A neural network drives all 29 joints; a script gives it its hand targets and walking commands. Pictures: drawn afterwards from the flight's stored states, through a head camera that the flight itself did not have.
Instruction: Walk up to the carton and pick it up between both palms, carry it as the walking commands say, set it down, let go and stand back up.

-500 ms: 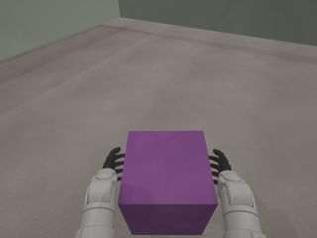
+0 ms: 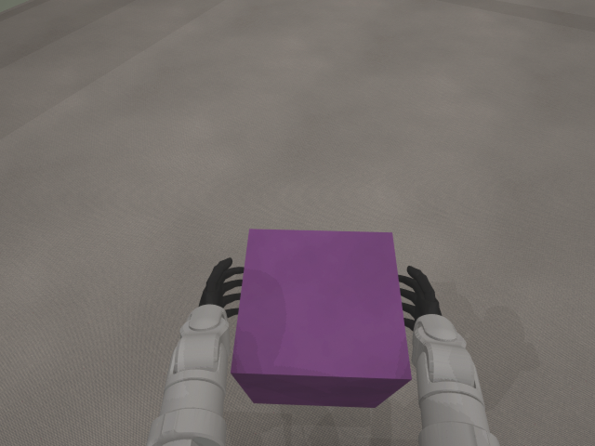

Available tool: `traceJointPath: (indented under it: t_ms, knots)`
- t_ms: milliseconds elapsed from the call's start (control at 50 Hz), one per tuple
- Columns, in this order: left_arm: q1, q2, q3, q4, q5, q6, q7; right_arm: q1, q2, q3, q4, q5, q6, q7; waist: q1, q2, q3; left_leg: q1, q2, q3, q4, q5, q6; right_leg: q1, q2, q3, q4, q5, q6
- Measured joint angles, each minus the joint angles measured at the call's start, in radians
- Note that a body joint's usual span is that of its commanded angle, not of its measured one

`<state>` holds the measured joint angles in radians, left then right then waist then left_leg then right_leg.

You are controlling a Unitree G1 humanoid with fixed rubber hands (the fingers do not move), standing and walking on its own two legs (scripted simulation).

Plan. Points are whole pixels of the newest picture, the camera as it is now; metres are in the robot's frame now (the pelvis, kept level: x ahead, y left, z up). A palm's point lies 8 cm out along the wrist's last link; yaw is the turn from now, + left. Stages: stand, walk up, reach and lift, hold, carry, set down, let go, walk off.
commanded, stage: set down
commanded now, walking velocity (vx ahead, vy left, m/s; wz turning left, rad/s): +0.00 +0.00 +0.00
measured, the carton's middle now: (317, 325) +0.33 -0.03 -0.09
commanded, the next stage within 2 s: none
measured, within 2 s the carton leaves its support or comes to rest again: neither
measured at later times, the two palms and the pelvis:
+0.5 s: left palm (230, 319) +0.35 +0.12 -0.11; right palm (410, 326) +0.33 -0.18 -0.11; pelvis -0.03 -0.01 -0.06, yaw +0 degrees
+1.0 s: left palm (237, 323) +0.38 +0.12 -0.20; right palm (393, 327) +0.36 -0.18 -0.20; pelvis -0.04 -0.01 -0.14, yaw +0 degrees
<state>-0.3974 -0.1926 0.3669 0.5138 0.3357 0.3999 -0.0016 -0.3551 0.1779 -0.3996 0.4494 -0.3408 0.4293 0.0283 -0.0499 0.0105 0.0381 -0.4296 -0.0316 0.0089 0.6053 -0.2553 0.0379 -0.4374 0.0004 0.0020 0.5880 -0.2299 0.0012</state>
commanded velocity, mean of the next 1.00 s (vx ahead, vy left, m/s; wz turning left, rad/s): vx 0.00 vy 0.00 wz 0.00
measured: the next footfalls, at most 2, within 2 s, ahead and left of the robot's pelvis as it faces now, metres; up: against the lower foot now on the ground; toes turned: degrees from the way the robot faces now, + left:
none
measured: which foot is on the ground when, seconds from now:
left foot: down 0.00-1.00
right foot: down 0.00-1.00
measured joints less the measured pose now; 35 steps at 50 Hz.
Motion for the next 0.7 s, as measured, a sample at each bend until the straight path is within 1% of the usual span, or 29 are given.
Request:
traceJointPath:
  t_ms: [120, 260, 420, 700]
  knots:
    - [-0.042, -0.001, 0.013, 0.015, -0.012, -0.065, 0.007, -0.036, -0.003, -0.029, 0.008, 0.001, -0.068, 0.008, -0.002, 0.008, -0.006, -0.151, -0.006, 0.004, 0.077, -0.012, 0.004, -0.153, -0.006, 0.003, 0.083, -0.015, 0.003]
    - [-0.094, 0.002, 0.023, 0.012, -0.028, -0.105, 0.015, -0.092, -0.013, -0.046, 0.011, 0.01, -0.11, 0.014, -0.001, 0.015, -0.022, -0.329, -0.007, 0.009, 0.178, -0.031, 0.003, -0.335, -0.007, 0.006, 0.189, -0.036, 0.003]
    - [-0.145, 0.009, 0.046, 0.009, -0.039, -0.117, 0.013, -0.15, -0.019, -0.058, 0.016, 0.024, -0.119, 0.011, 0.007, 0.012, -0.064, -0.521, 0.001, 0.01, 0.299, -0.06, -0.005, -0.529, 0.001, 0.005, 0.312, -0.065, -0.004]
    - [-0.214, 0.042, 0.076, 0.028, -0.056, -0.117, -0.002, -0.222, -0.021, -0.053, 0.039, 0.057, -0.115, -0.027, 0.016, 0.007, -0.156, -0.797, 0.009, -0.006, 0.498, -0.123, -0.023, -0.802, 0.009, -0.015, 0.509, -0.129, -0.019]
